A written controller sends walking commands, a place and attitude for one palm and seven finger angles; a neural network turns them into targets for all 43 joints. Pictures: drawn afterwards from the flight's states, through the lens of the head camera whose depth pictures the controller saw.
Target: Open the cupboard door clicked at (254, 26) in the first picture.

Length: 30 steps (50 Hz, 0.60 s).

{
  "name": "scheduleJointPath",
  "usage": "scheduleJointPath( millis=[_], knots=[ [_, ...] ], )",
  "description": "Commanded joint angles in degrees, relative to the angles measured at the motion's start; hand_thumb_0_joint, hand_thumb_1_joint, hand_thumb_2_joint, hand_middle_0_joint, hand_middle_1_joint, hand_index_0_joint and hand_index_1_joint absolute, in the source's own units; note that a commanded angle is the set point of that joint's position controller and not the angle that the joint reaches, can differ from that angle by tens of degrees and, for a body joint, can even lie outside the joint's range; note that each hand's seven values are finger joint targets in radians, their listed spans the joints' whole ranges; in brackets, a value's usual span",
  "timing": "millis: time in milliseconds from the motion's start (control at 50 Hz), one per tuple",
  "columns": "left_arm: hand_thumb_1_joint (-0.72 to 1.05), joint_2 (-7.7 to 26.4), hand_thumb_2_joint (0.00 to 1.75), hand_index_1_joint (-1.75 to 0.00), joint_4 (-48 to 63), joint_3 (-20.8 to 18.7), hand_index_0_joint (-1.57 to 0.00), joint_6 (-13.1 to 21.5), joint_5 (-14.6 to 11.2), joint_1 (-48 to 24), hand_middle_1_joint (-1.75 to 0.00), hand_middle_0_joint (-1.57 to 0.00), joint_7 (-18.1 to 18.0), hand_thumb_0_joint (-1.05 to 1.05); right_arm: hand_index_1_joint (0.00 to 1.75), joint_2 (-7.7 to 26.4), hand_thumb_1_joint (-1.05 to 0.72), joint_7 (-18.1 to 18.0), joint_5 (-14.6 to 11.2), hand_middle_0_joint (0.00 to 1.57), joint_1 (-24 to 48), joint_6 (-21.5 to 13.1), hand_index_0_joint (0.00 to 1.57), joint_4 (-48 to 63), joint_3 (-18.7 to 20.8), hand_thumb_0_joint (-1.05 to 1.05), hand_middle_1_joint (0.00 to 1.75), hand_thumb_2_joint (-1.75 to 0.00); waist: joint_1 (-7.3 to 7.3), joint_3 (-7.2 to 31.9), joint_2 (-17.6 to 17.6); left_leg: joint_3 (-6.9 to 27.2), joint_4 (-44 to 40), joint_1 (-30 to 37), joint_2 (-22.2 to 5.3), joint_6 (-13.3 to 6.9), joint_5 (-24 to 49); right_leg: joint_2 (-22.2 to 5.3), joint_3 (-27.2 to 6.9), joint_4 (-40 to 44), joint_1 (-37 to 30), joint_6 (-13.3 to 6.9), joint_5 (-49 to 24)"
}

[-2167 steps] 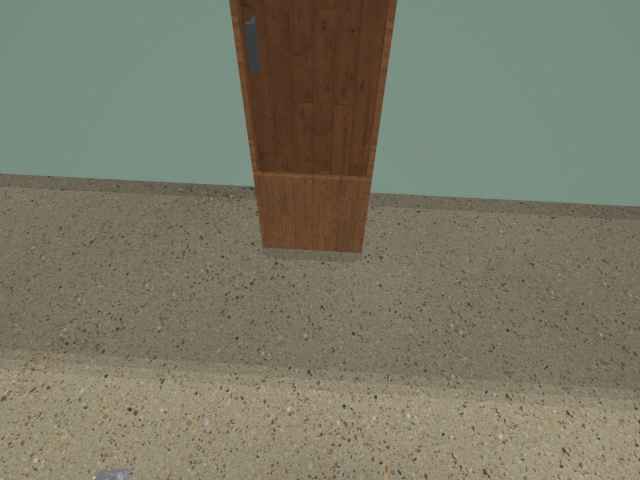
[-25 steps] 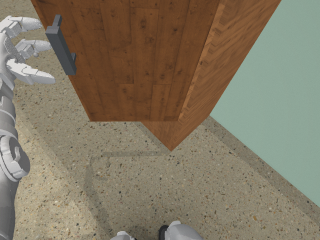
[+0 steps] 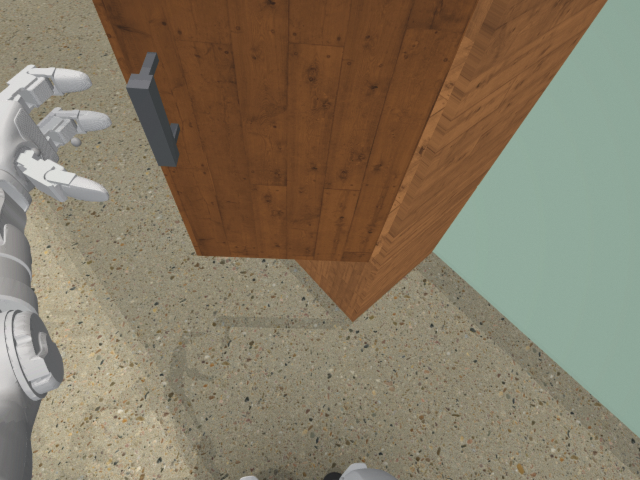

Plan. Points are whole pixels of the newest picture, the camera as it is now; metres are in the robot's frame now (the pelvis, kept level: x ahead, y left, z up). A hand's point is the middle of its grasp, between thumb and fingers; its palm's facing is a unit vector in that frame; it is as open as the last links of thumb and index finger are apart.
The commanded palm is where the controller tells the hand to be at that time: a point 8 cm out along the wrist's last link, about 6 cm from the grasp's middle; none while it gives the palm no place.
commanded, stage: move the hooked fingers beside the handle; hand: left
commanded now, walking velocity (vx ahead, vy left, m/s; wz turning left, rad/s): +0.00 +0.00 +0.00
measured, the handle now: (160, 112) +0.53 +0.17 +0.11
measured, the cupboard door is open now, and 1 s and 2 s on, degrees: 48 48 48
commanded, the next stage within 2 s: slide the fingers in behind the handle in 0.80 s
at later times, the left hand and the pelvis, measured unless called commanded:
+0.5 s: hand (98, 138) +0.49 +0.24 +0.11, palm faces -0.05 -1.00 +0.01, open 14.0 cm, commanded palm +0.47 +0.29 +0.11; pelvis -0.02 +0.01 -0.01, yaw -1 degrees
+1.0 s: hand (103, 140) +0.49 +0.23 +0.12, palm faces -0.07 -1.00 +0.01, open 14.0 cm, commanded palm +0.47 +0.27 +0.11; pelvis -0.02 +0.01 -0.01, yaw +0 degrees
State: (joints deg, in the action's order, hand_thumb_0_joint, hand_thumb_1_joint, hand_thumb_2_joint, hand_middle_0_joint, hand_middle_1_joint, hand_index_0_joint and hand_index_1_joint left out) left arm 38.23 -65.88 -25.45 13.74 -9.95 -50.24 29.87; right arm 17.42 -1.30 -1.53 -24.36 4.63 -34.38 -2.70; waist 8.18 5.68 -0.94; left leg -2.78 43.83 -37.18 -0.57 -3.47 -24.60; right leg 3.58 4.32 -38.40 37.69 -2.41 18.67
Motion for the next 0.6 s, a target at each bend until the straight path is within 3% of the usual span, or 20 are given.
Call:
scheduleJointPath(
  millis=[0, 60, 80, 100, 120, 160, 180, 200, 220, 260, 280, 320, 360, 380, 420, 460, 500, 540, 560, 580],
  knots=[
    [-0.50, 11.1, 0.30, -1.20, 8.6, 2.0, -0.30, 2.2, -1.2, -27.0, -1.20, -0.30, -0.4, 0.00, 0.30, 10.4, -0.90, -1.1, 0.1, 0.20, -8.8, -1.0, 0.20, 2.2, 3.9, 0.00, 0.30, -0.90, 2.47, 19.6, -6.1, 5.2, -1.6, 15.4, -1.1, 0.9, 32.8, -0.8, -3.4, 0.6, -7.7, 1.2, -25.1],
    [-0.50, 16.5, 0.30, -1.20, 9.9, -0.7, -0.30, 3.6, 0.7, -31.6, -1.20, -0.30, -2.6, 0.00, 0.30, 10.5, -0.90, -1.6, 0.3, 0.20, -8.7, -1.1, 0.20, 1.6, 3.5, 0.00, 0.30, -0.90, 2.19, 21.7, -9.3, 6.1, -0.8, 16.6, -1.1, 1.7, 33.6, -1.0, -3.5, -0.3, -6.3, 0.8, -23.4],
    [-0.50, 13.2, 0.30, -1.20, 9.8, 2.4, -0.30, 4.1, 1.1, -33.0, -1.20, -0.30, -3.0, 0.00, 0.30, 10.0, -0.90, -1.5, 0.2, 0.20, -8.2, -1.4, 0.20, 1.7, 3.3, 0.00, 0.30, -0.90, 2.98, 21.5, -11.0, 6.4, -0.6, 17.8, -1.1, 2.1, 33.6, -1.0, -3.3, -0.4, -4.4, 0.8, -22.1],
    [-0.50, 14.4, 0.30, -1.20, 11.2, 0.9, -0.30, 5.1, 0.9, -34.9, -1.20, -0.30, -3.8, 0.00, 0.30, 10.2, -0.90, -1.5, 0.5, 0.20, -8.6, -1.7, 0.20, 1.4, 3.4, 0.00, 0.30, -0.90, 3.01, 23.1, -9.1, 7.1, -0.3, 18.7, -1.4, 2.3, 33.9, -0.8, -3.1, -0.6, -4.6, 0.9, -21.7],
    [-0.50, 13.4, 0.30, -1.20, 11.0, 1.9, -0.30, 5.8, 1.1, -35.3, -1.20, -0.30, -4.0, 0.00, 0.30, 10.0, -0.90, -1.5, 0.4, 0.20, -8.1, -2.0, 0.20, 1.6, 3.3, 0.00, 0.30, -0.90, 3.14, 23.6, -10.0, 7.0, -0.2, 18.9, -1.4, 2.4, 33.3, -0.8, -3.2, -0.7, -4.4, 0.9, -21.0],
    [-0.50, 16.3, 0.30, -1.20, 12.7, -0.6, -0.30, 7.2, 0.7, -37.7, -1.20, -0.30, -4.5, 0.00, 0.30, 10.3, -0.90, -1.6, 0.6, 0.20, -8.3, -2.3, 0.20, 1.3, 3.3, 0.00, 0.30, -0.90, 2.53, 29.0, -11.1, 7.8, 0.5, 21.9, -1.6, 3.1, 37.1, -0.6, -3.3, -1.5, -5.6, 0.8, -22.4],
    [-0.50, 15.6, 0.30, -1.20, 12.6, -0.1, -0.30, 7.4, 0.7, -38.1, -1.20, -0.30, -4.4, 0.00, 0.30, 10.2, -0.90, -1.6, 0.5, 0.20, -8.1, -2.5, 0.20, 1.1, 3.3, 0.00, 0.30, -0.90, 2.79, 29.4, -11.4, 8.0, 0.6, 22.6, -1.7, 3.3, 37.8, -0.7, -3.2, -1.5, -5.4, 0.8, -22.5],
    [-0.50, 14.8, 0.30, -1.20, 10.7, 0.1, -0.30, 7.1, 0.8, -36.9, -1.20, -0.30, -4.4, 0.00, 0.30, 10.2, -0.90, -1.5, 0.5, 0.20, -8.1, -2.6, 0.20, 1.0, 3.2, 0.00, 0.30, -0.90, 2.37, 29.1, -12.1, 8.2, 0.6, 22.3, -1.6, 3.5, 37.5, -0.7, -3.1, -1.5, -4.9, 0.7, -21.6],
    [-0.50, 14.4, 0.30, -1.20, 7.6, 0.5, -0.30, 6.3, 1.1, -35.8, -1.20, -0.30, -4.3, 0.00, 0.30, 10.3, -0.90, -1.4, 0.4, 0.20, -8.1, -2.6, 0.20, 0.7, 3.1, 0.00, 0.30, -0.90, 2.88, 26.8, -9.2, 8.2, 0.4, 20.5, -1.7, 3.2, 35.7, -0.6, -2.9, -1.3, -4.4, 0.9, -20.8],
    [-0.50, 15.4, 0.30, -1.20, 2.2, 0.6, -0.30, 4.5, 2.1, -34.4, -1.20, -0.30, -4.5, 0.00, 0.30, 10.6, -0.90, -1.7, 0.2, 0.20, -8.5, -2.3, 0.20, 0.7, 2.7, 0.00, 0.30, -0.90, 3.12, 22.4, -7.1, 7.8, -0.1, 15.9, -1.5, 2.8, 32.2, -0.7, -2.8, -1.1, -4.0, 0.9, -19.4],
    [-0.50, 13.0, 0.30, -1.20, 0.9, 3.0, -0.30, 3.6, 2.6, -34.8, -1.20, -0.30, -4.5, 0.00, 0.30, 10.5, -0.90, -1.6, 0.2, 0.20, -8.5, -2.4, 0.20, 0.8, 2.5, 0.00, 0.30, -0.90, 3.61, 20.4, -8.9, 7.6, -0.7, 14.6, -1.2, 2.6, 29.5, -0.9, -2.7, -0.9, -2.7, 0.9, -17.7],
    [-0.50, 14.4, 0.30, -1.20, -2.6, 2.1, -0.30, 2.2, 3.4, -31.7, -1.20, -0.30, -4.9, 0.00, 0.30, 10.9, -0.90, -1.5, 0.3, 0.20, -9.3, -2.5, 0.20, 1.2, 2.4, 0.00, 0.30, -0.90, 3.19, 17.9, -6.3, 7.2, -1.0, 10.6, -1.1, 2.1, 25.3, -1.0, -2.8, -0.8, -2.8, 0.8, -15.9],
    [-0.50, 19.9, 0.30, -1.20, 0.0, -1.8, -0.30, 3.3, 3.6, -32.0, -1.20, -0.30, -5.2, 0.00, 0.30, 11.3, -0.90, -1.8, 0.5, 0.20, -9.9, -2.4, 0.20, 2.1, 2.4, 0.00, 0.30, -0.90, 1.93, 21.6, -5.3, 6.9, -0.8, 9.5, -0.9, 1.9, 26.3, -1.0, -3.3, -1.5, -6.8, 0.7, -18.3],
    [-0.50, 18.0, 0.30, -1.20, 1.6, -0.5, -0.30, 3.9, 3.3, -32.6, -1.20, -0.30, -5.0, 0.00, 0.30, 11.1, -0.90, -1.7, 0.7, 0.20, -10.1, -2.5, 0.20, 2.5, 2.4, 0.00, 0.30, -0.90, 2.44, 23.5, -6.4, 6.6, -0.8, 10.5, -0.9, 1.9, 26.3, -0.9, -3.5, -1.5, -7.0, 0.8, -18.7],
    [-0.50, 20.1, 0.30, -1.20, 3.4, -2.1, -0.30, 5.4, 3.1, -33.3, -1.20, -0.30, -4.7, 0.00, 0.30, 11.2, -0.90, -1.7, 0.8, 0.20, -10.6, -2.4, 0.20, 2.5, 2.6, 0.00, 0.30, -0.90, 2.22, 24.5, -5.0, 6.4, -0.3, 9.6, -1.0, 1.7, 26.1, -0.7, -3.7, -1.7, -8.6, 0.8, -19.6],
    [-0.50, 22.6, 0.30, -1.20, 7.8, -3.9, -0.30, 7.5, 2.5, -35.5, -1.20, -0.30, -4.1, 0.00, 0.30, 11.4, -0.90, -1.6, 0.9, 0.20, -11.1, -2.2, 0.20, 2.6, 2.9, 0.00, 0.30, -0.90, 1.69, 28.5, -6.6, 6.7, -0.2, 12.1, -1.2, 2.1, 27.8, -0.5, -3.8, -2.0, -9.5, 0.7, -20.2],
    [-0.50, 22.5, 0.30, -1.20, 9.5, -4.2, -0.30, 8.3, 2.3, -35.8, -1.20, -0.30, -3.6, 0.00, 0.30, 11.3, -0.90, -1.5, 0.8, 0.20, -11.2, -2.0, 0.20, 2.4, 3.2, 0.00, 0.30, -0.90, 1.53, 30.0, -9.5, 6.9, -0.2, 14.6, -1.4, 2.4, 28.9, -0.4, -3.7, -1.9, -8.7, 0.6, -19.9],
    [-0.50, 21.8, 0.30, -1.20, 8.3, -4.1, -0.30, 8.0, 1.7, -34.0, -1.20, -0.30, -3.2, 0.00, 0.30, 11.2, -0.90, -1.5, 0.6, 0.20, -11.5, -1.9, 0.20, 2.1, 3.2, 0.00, 0.30, -0.90, 1.39, 28.4, -10.0, 7.2, -0.4, 15.5, -1.5, 2.6, 30.0, -0.1, -3.2, -1.5, -7.7, 0.4, -19.1],
    [-0.50, 20.0, 0.30, -1.20, 8.1, -2.4, -0.30, 7.3, 2.0, -33.3, -1.20, -0.30, -2.9, 0.00, 0.30, 11.1, -0.90, -1.4, 0.5, 0.20, -11.1, -1.7, 0.20, 1.9, 3.1, 0.00, 0.30, -0.90, 1.39, 27.6, -12.6, 7.2, -0.5, 16.4, -1.6, 2.8, 30.3, -0.1, -3.2, -1.2, -5.8, 0.5, -18.2],
    [-0.50, 18.8, 0.30, -1.20, 6.3, -2.0, -0.30, 6.4, 2.0, -32.5, -1.20, -0.30, -3.0, 0.00, 0.30, 11.0, -0.90, -1.3, 0.5, 0.20, -11.4, -1.6, 0.20, 1.5, 3.2, 0.00, 0.30, -0.90, 1.81, 25.0, -10.6, 7.4, -0.7, 15.7, -1.7, 2.6, 29.4, 0.0, -2.8, -0.8, -4.7, 0.5, -17.4]
  ],
)
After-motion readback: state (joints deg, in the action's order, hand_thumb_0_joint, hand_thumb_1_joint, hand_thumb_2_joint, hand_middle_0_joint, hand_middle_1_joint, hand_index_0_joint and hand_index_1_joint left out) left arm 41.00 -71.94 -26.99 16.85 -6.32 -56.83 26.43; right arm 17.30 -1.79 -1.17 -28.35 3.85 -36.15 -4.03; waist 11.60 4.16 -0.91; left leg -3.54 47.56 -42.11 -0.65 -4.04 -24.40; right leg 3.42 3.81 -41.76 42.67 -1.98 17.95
